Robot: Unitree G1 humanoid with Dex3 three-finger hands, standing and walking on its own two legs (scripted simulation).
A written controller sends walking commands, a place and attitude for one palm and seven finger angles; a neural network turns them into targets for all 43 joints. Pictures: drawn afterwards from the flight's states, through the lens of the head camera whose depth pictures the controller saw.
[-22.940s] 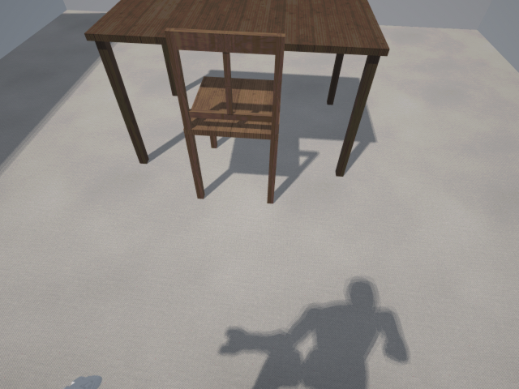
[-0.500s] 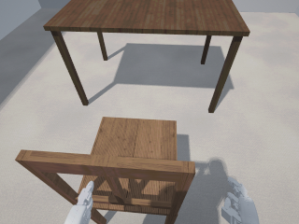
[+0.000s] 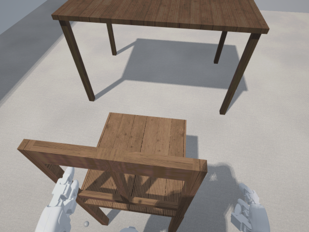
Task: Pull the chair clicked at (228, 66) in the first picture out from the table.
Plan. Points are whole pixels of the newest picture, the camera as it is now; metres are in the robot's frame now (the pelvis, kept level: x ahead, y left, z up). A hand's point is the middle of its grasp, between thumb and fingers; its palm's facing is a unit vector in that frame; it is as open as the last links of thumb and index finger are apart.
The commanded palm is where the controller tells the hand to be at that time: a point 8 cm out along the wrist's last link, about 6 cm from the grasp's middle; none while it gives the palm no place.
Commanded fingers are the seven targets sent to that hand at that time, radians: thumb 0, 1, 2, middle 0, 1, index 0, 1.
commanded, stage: draw the hand back to the body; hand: left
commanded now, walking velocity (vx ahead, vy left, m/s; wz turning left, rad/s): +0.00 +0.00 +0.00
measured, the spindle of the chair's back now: (122, 185) +0.25 +0.12 -0.05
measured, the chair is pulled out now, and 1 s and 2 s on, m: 0.67 0.66 0.66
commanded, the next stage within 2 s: step back with the hand held close in 1.36 s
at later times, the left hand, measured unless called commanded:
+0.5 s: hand (35, 203) +0.15 +0.22 +0.13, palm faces +0.26 -0.88 -0.41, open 15.8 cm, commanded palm +0.11 +0.26 +0.16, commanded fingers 0.00 0.07 0.50 -0.09 -0.13 -0.09 -0.13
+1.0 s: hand (2, 135) +0.22 +0.26 +0.23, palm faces +0.46 -0.76 -0.47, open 9.1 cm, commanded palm +0.17 +0.30 +0.25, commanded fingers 0.00 0.90 0.90 -0.20 -0.30 -0.20 -0.30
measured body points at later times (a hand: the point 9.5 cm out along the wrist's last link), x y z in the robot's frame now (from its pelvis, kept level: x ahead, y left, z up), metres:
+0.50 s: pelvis +0.00 +0.00 +0.05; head -0.01 -0.02 +0.50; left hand +0.14 +0.27 +0.16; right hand +0.19 -0.21 -0.03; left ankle -0.01 +0.13 -0.66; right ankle +0.00 -0.13 -0.66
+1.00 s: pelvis +0.03 +0.00 +0.07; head +0.02 -0.04 +0.52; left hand +0.19 +0.30 +0.26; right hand +0.22 -0.23 -0.02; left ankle -0.01 +0.13 -0.66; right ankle +0.00 -0.13 -0.66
